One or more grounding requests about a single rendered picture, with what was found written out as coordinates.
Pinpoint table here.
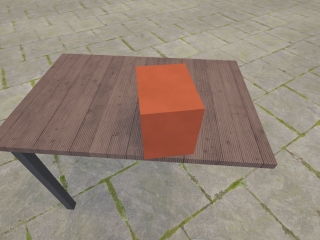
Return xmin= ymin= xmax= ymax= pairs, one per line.
xmin=0 ymin=53 xmax=278 ymax=210

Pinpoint carton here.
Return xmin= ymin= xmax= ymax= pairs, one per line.
xmin=135 ymin=63 xmax=205 ymax=160

